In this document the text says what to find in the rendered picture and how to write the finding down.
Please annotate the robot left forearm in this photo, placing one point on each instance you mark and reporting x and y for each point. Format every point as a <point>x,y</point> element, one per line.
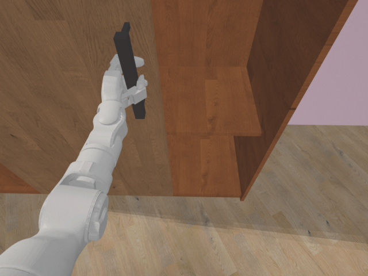
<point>99,155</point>

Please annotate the handle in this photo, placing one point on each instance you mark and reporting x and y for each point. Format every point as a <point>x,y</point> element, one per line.
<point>125,54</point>

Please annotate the robot left hand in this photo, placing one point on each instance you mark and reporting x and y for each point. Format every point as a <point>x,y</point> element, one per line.
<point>114,87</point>

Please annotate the wardrobe door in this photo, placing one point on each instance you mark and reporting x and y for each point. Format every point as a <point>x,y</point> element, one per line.
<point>8,178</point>
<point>53,56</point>

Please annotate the left robot upper arm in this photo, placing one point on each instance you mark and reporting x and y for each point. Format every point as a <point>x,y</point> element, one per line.
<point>73,216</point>

